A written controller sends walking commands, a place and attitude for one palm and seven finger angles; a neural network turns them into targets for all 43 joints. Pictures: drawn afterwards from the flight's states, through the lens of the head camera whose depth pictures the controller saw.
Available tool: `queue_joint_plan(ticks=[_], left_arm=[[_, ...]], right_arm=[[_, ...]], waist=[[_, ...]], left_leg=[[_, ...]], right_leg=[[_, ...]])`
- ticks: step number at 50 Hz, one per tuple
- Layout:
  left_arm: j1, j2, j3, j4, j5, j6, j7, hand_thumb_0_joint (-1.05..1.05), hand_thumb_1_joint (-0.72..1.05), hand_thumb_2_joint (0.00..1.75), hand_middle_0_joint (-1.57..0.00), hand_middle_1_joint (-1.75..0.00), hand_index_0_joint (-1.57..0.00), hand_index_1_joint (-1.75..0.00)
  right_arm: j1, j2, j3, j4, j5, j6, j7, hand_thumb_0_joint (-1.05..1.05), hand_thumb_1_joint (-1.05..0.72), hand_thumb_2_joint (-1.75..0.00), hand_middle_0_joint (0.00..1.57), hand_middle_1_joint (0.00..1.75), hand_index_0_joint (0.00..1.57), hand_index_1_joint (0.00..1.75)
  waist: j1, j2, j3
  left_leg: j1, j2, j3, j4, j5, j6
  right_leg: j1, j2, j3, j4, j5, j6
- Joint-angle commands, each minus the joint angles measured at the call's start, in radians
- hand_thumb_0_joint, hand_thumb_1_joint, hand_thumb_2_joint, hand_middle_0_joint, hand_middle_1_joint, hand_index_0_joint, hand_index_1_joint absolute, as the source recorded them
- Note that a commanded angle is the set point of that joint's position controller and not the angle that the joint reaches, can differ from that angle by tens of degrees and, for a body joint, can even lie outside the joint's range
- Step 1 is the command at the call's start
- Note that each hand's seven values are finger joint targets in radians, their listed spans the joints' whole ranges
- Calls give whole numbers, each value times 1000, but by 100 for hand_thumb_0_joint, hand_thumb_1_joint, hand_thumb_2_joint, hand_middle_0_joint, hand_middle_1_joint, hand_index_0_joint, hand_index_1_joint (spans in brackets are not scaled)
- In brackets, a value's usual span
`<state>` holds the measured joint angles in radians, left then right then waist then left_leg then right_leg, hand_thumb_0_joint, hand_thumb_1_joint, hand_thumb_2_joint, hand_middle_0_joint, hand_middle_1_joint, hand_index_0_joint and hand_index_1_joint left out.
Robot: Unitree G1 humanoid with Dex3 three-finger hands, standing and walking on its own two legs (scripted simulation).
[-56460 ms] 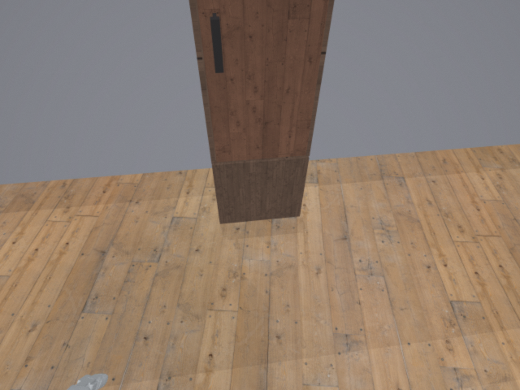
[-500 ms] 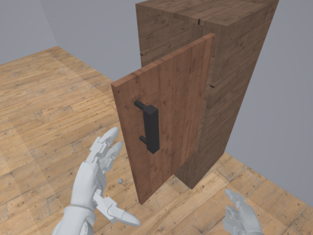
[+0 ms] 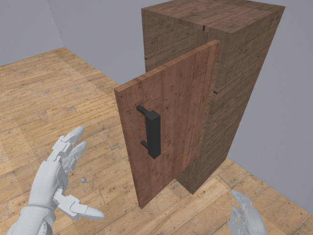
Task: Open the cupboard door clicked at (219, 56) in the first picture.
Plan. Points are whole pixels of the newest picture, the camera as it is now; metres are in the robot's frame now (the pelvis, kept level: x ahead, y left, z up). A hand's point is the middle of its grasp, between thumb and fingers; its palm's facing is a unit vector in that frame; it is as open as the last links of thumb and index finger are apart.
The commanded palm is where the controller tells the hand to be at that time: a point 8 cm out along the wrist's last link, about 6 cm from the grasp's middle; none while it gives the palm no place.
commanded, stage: draw the hand back to the body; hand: left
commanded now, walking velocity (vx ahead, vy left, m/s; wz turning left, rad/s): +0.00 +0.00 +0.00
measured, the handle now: (147, 132) +0.33 +0.06 +0.13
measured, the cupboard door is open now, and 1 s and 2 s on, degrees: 90 90 90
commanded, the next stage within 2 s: step back with the hand held close in 1.02 s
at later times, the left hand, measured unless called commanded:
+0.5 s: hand (39, 162) +0.21 +0.26 +0.16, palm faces +0.34 -0.87 -0.35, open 10.8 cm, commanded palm +0.16 +0.31 +0.18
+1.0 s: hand (23, 161) +0.20 +0.29 +0.17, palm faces +0.40 -0.83 -0.38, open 7.5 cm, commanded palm +0.15 +0.33 +0.18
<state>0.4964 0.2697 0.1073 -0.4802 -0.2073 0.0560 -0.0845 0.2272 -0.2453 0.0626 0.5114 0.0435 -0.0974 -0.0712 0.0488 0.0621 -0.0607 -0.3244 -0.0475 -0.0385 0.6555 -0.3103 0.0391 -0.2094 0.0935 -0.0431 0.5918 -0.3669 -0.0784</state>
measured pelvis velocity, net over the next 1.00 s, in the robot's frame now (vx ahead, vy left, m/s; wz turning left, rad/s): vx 0.01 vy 0.03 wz -0.03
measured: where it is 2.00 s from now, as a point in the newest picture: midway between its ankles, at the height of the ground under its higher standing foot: outside the picture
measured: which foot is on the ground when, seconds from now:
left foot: down 0.00-1.00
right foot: down 0.00-1.00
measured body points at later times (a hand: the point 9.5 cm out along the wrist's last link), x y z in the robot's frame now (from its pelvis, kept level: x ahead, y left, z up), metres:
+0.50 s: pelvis +0.01 +0.03 +0.02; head +0.00 +0.02 +0.46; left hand +0.18 +0.31 +0.18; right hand +0.19 -0.18 -0.07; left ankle +0.02 +0.09 -0.72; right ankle -0.03 -0.07 -0.72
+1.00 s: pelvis +0.01 +0.03 +0.02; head -0.01 +0.03 +0.47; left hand +0.17 +0.33 +0.19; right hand +0.19 -0.19 -0.06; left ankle +0.02 +0.09 -0.72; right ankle -0.03 -0.07 -0.72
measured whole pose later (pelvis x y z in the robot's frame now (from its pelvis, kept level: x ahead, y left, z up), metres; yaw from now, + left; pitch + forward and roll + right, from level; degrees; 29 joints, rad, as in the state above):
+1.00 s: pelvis +0.01 +0.03 +0.02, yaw -2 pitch -3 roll -1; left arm 0.49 0.36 0.32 -0.41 -0.08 -0.08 0.11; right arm 0.20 -0.22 0.04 0.61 0.02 -0.05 -0.05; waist 0.06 0.04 0.01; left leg -0.16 -0.08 0.00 0.42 -0.21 0.08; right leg -0.05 0.06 0.01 0.36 -0.25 -0.03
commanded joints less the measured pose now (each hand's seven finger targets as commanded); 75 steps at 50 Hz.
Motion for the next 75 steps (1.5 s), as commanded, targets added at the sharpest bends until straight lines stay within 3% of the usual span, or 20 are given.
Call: queue_joint_plan(ticks=[1, 4, 9, 14, 20, 26, 32, 33, 36, 42, 46, 50, 56, 57, 58, 59, 61, 64, 71, 75], left_arm=[[-20, 98, 52, -243, 84, -131, 126, 0, -18, 43, -16, -30, -16, -30], [-21, 138, 85, -248, 106, -165, 161, 0, -8, 48, -16, -30, -16, -30], [-43, 160, 121, -218, 124, -193, 191, 0, 9, 55, -17, -30, -17, -30], [-45, 187, 174, -194, 125, -202, 204, 0, 27, 63, -18, -30, -18, -30], [-55, 196, 208, -185, 130, -204, 206, 0, 48, 72, -19, -30, -19, -30], [-56, 245, 292, -163, 124, -205, 210, 0, 69, 81, -19, -30, -19, -30], [-104, 293, 364, -144, 120, -200, 211, 0, 90, 90, -20, -30, -20, -30], [-93, 258, 333, -138, 120, -200, 208, 0, 90, 90, -20, -30, -20, -30], [-92, 232, 296, -144, 124, -197, 205, 0, 90, 90, -20, -30, -20, -30], [-98, 284, 339, -161, 129, -202, 214, 0, 90, 90, -20, -30, -20, -30], [-90, 267, 336, -149, 123, -200, 213, 0, 90, 90, -20, -30, -20, -30], [-99, 258, 325, -149, 125, -201, 213, 0, 90, 90, -20, -30, -20, -30], [-99, 256, 318, -127, 121, -201, 214, 0, 90, 90, -20, -30, -20, -30], [-143, 302, 353, -176, 121, -207, 220, 0, 90, 90, -20, -30, -20, -30], [-223, 440, 496, -228, 126, -247, 228, 0, 90, 90, -20, -30, -20, -30], [-122, 354, 438, -148, 122, -254, 218, 0, 90, 90, -20, -30, -20, -30], [-44, 282, 372, -103, 128, -249, 207, 0, 90, 90, -20, -30, -20, -30], [-2, 265, 352, -88, 134, -249, 208, 0, 90, 90, -20, -30, -20, -30], [16, 338, 414, -165, 133, -246, 227, 0, 90, 90, -20, -30, -20, -30], [40, 359, 437, -221, 134, -254, 238, 0, 90, 90, -20, -30, -20, -30]], right_arm=[[-142, -65, -33, -153, -23, -54, -10, 0, -90, -90, 20, 30, 20, 30], [-152, -72, -41, -137, -30, -49, -8, 0, -90, -90, 20, 30, 20, 30], [-160, -73, -44, -114, -34, -43, -10, 0, -90, -90, 20, 30, 20, 30], [-171, -77, -48, -99, -35, -31, -12, 0, -90, -90, 20, 30, 20, 30], [-167, -85, -55, -81, -32, -20, -1, 0, -90, -90, 20, 30, 20, 30], [-159, -90, -66, -75, -30, -13, 4, 0, -90, -90, 20, 30, 20, 30], [-157, -96, -74, -64, -25, -1, 8, 0, -90, -90, 20, 30, 20, 30], [-155, -94, -74, -63, -25, -2, 9, 0, -90, -90, 20, 30, 20, 30], [-152, -103, -78, -63, -26, -6, 18, 0, -90, -90, 20, 30, 20, 30], [-156, -108, -82, -64, -28, -9, 14, 0, -90, -90, 20, 30, 20, 30], [-163, -96, -77, -62, -25, -7, 11, 0, -90, -90, 20, 30, 20, 30], [-165, -95, -75, -57, -24, -8, 13, 0, -90, -90, 20, 30, 20, 30], [-172, -96, -76, -58, -25, -11, 9, 0, -90, -90, 20, 30, 20, 30], [-176, -97, -77, -61, -22, -13, 7, 0, -90, -90, 20, 30, 20, 30], [-175, -123, -85, -79, -12, -3, 6, 0, -90, -90, 20, 30, 20, 30], [-164, -103, -84, -59, -21, 7, 3, 0, -90, -90, 20, 30, 20, 30], [-150, -110, -90, -64, -21, 27, 13, 0, -90, -90, 20, 30, 20, 30], [-140, -116, -102, -70, -18, 44, 12, 0, -90, -90, 20, 30, 20, 30], [-141, -112, -120, -108, -5, 90, 4, 0, -90, -90, 20, 30, 20, 30], [-143, -111, -119, -121, -6, 97, 0, 0, -90, -90, 20, 30, 20, 30]], waist=[[-5, -12, 30], [-3, -13, -11], [-3, -4, -9], [6, -55, -15], [6, 19, -5], [15, -13, -15], [13, 34, -15], [8, 52, -14], [3, 54, -11], [12, 4, -33], [9, 2, -8], [5, 55, 6], [6, 7, 19], [10, -1, -1], [-18, 41, 72], [-20, -18, 57], [-27, -50, 31], [-30, -15, -31], [-33, -104, -120], [-33, -40, -115]], left_leg=[[147, 31, -16, -98, 149, 2], [181, 39, -12, -134, 161, 4], [223, 50, -21, -200, 179, 3], [244, 59, -29, -236, 215, 1], [261, 76, -44, -273, 276, -20], [259, 87, -55, -292, 324, -38], [264, 93, -55, -293, 356, -50], [275, 94, -58, -295, 368, -52], [289, 103, -76, -309, 353, -58], [256, 97, -72, -320, 275, -53], [247, 90, -61, -319, 251, -47], [243, 87, -61, -323, 220, -46], [238, 79, -48, -322, 180, -26], [239, 78, -45, -316, 191, -24], [174, 93, -66, -286, 122, 18], [186, 82, -72, -255, 151, 20], [210, 85, -64, -223, 222, 17], [230, 109, -48, -209, 352, 14], [206, 124, -32, -167, 454, 16], [144, 135, -54, -175, 406, 20]], right_leg=[[-112, -116, 118, -229, 203, 63], [-67, -107, 102, -237, 198, 61], [-26, -92, 73, -246, 187, 53], [14, -85, 62, -254, 212, 52], [39, -77, 51, -252, 237, 48], [70, -69, 44, -252, 259, 46], [81, -68, 46, -265, 270, 44], [72, -71, 44, -264, 267, 47], [56, -67, 41, -263, 247, 50], [90, -64, 43, -266, 233, 47], [81, -65, 47, -277, 227, 47], [76, -66, 51, -284, 211, 45], [70, -69, 60, -303, 191, 48], [88, -70, 61, -306, 198, 47], [1, -116, 179, -349, 226, 50], [-3, -144, 189, -352, 253, 48], [-16, -161, 205, -343, 314, 56], [2, -166, 185, -287, 443, 72], [41, -174, 176, -196, 620, 101], [39, -170, 190, -170, 536, 92]])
